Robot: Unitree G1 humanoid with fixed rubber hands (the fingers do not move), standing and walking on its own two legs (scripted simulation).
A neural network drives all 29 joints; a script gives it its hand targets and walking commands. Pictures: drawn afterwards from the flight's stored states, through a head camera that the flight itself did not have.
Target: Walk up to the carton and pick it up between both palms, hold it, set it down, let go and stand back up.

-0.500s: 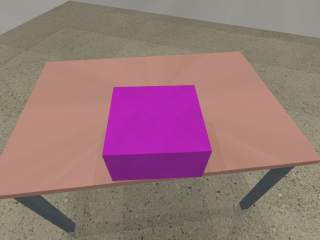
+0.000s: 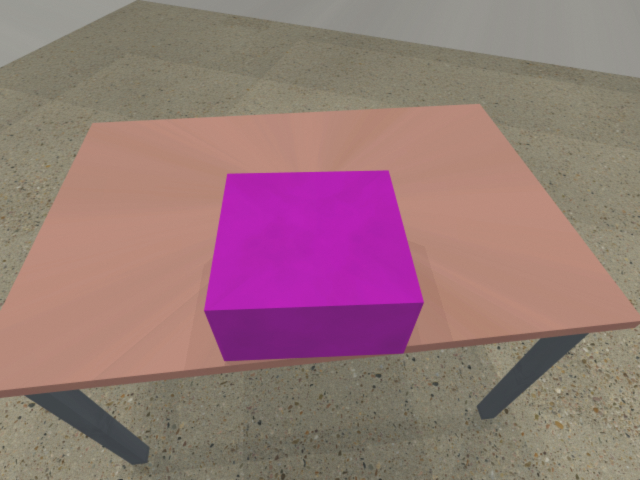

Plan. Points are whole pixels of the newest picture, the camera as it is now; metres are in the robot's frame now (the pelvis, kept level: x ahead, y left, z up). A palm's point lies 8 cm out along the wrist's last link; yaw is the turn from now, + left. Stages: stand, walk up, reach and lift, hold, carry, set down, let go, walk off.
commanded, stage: walk up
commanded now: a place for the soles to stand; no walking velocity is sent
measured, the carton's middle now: (311, 259) +0.47 +0.04 -0.05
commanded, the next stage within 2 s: none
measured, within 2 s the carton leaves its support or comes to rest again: neither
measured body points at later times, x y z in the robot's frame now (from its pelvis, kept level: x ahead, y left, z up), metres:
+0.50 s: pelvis +0.00 +0.00 +0.00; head +0.01 +0.00 +0.45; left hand +0.09 +0.30 -0.12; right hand +0.06 -0.29 -0.13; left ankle +0.02 +0.14 -0.73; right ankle +0.01 -0.13 -0.73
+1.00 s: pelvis +0.00 +0.00 +0.00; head +0.01 +0.00 +0.45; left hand +0.09 +0.30 -0.12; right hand +0.06 -0.29 -0.12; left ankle +0.02 +0.14 -0.73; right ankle +0.01 -0.13 -0.73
